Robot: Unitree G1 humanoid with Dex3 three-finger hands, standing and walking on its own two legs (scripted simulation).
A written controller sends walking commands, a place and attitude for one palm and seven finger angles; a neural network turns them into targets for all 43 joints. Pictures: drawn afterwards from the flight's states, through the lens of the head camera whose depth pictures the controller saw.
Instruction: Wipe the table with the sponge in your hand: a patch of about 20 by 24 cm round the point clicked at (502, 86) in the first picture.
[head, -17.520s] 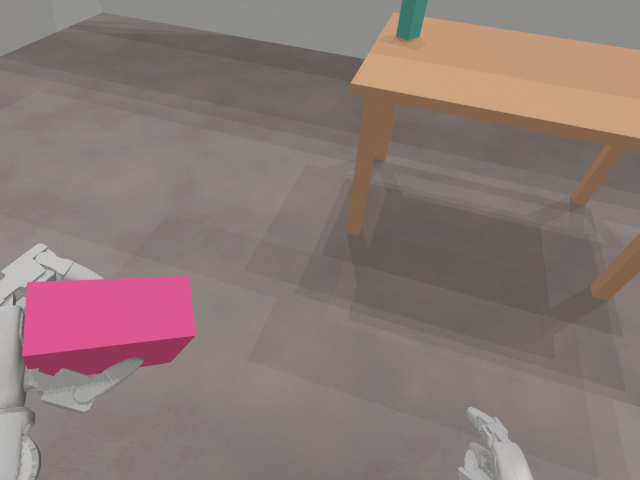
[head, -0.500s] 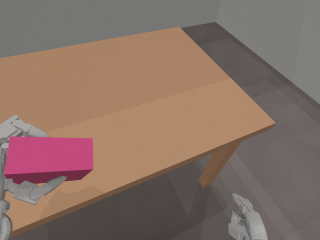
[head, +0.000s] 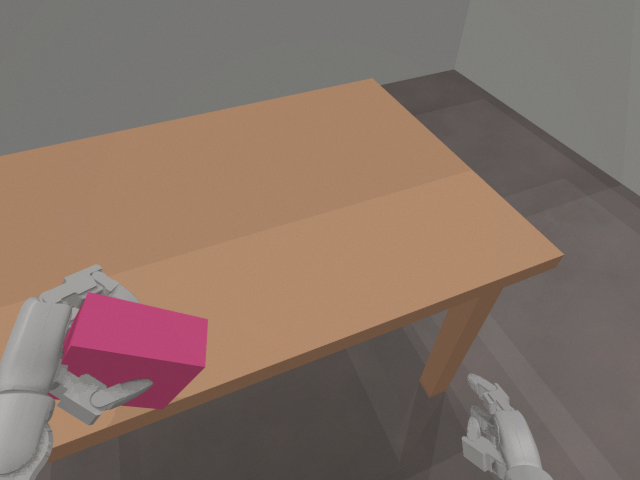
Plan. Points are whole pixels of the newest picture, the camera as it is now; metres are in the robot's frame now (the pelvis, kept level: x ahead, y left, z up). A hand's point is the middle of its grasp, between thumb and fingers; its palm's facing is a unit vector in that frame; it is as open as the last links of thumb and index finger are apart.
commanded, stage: turn the palm down, sponge in hand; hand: left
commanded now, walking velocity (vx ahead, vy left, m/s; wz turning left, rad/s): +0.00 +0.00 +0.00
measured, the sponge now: (148, 359) +0.22 +0.22 +0.08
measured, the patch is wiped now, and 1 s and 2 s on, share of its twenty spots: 0.00 0.00 0.00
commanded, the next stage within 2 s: move the sponge above the wiping area in 1.88 s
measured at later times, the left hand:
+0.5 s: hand (103, 322) +0.22 +0.24 +0.15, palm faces +0.25 -0.53 -0.81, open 10.1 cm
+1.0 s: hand (59, 319) +0.23 +0.29 +0.14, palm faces +0.25 -0.27 -0.93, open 10.1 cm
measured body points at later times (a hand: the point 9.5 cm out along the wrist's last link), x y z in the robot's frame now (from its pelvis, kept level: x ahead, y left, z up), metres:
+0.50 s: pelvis +0.02 -0.02 +0.00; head +0.02 -0.05 +0.45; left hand +0.20 +0.27 +0.19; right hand +0.22 -0.25 -0.09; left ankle +0.03 +0.14 -0.73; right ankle +0.00 -0.14 -0.73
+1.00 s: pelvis +0.02 +0.00 +0.00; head +0.01 -0.03 +0.45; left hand +0.21 +0.30 +0.19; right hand +0.25 -0.19 -0.07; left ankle +0.03 +0.14 -0.73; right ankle +0.00 -0.14 -0.73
